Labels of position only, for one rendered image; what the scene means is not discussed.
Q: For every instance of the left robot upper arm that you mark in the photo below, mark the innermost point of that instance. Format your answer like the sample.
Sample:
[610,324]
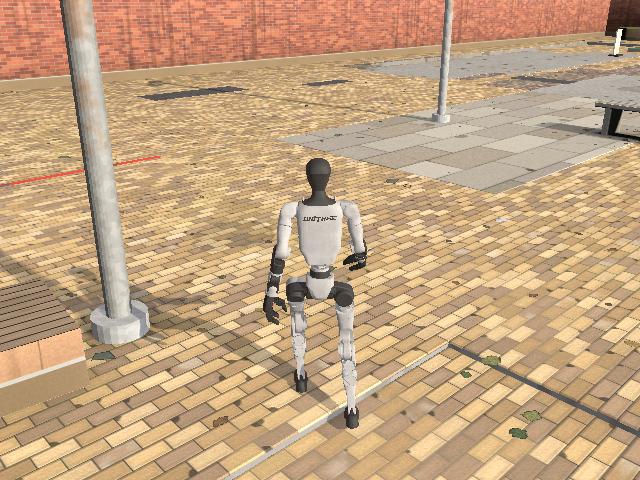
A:
[287,212]

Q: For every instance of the left robot forearm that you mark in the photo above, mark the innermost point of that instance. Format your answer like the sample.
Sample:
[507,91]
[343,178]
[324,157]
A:
[275,275]

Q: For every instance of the right robot foot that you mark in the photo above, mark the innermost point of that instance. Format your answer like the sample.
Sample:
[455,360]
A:
[351,419]

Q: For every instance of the right robot hand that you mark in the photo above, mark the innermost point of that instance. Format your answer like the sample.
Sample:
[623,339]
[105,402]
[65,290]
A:
[351,259]

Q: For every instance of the right robot forearm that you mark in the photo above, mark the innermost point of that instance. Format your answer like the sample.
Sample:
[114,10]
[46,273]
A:
[361,257]

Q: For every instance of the left robot hand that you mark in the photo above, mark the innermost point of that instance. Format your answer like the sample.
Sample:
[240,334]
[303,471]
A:
[268,309]

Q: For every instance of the left robot thigh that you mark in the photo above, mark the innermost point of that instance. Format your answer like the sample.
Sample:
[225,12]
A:
[296,292]

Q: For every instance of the right robot upper arm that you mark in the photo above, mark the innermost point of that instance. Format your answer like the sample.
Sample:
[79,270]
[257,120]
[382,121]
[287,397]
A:
[350,211]

